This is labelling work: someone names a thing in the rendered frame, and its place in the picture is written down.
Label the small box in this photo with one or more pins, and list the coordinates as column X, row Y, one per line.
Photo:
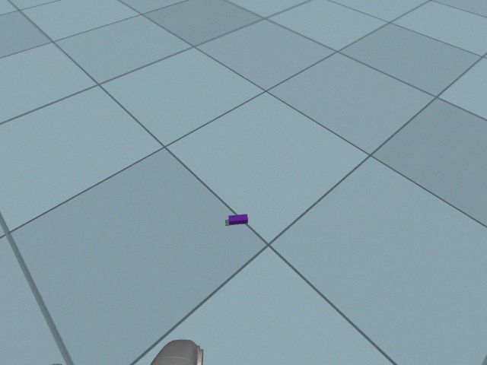
column 238, row 219

